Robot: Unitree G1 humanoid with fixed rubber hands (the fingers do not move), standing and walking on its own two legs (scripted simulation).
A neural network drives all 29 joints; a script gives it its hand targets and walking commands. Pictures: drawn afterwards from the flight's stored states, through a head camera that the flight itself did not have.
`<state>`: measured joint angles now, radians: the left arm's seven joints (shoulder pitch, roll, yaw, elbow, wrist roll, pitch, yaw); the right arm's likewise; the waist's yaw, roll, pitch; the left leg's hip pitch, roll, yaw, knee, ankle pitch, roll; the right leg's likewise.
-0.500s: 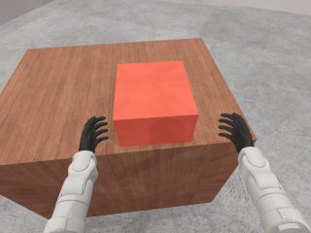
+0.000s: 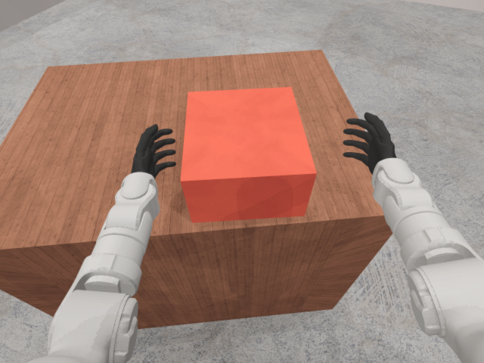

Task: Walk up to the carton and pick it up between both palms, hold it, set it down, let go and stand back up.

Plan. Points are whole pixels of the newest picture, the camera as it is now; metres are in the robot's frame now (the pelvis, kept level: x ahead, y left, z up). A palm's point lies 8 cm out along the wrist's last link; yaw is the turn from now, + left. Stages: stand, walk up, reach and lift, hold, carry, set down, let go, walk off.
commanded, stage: reach and lift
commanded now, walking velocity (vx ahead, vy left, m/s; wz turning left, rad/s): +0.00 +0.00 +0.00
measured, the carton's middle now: (244, 151) +0.54 +0.04 +0.00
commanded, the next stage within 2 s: none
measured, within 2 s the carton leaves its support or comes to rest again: neither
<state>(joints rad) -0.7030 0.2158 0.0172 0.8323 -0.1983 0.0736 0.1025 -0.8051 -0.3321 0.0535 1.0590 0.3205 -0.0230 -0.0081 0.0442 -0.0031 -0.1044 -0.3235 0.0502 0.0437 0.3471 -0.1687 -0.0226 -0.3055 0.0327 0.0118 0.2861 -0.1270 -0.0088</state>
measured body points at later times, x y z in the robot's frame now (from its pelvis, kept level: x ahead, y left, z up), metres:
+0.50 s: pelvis -0.01 +0.00 -0.01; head +0.05 +0.00 +0.43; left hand +0.47 +0.21 +0.14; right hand +0.48 -0.20 +0.14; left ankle -0.01 +0.13 -0.75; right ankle +0.00 -0.11 -0.75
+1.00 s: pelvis -0.01 +0.00 -0.01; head +0.10 +0.02 +0.42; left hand +0.50 +0.23 +0.13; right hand +0.51 -0.19 +0.13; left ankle -0.01 +0.13 -0.75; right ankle +0.00 -0.11 -0.75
